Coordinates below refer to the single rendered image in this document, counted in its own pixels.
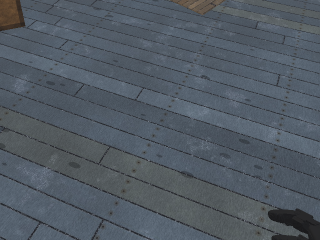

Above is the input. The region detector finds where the robot right hand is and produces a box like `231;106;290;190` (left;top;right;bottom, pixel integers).
268;208;320;240

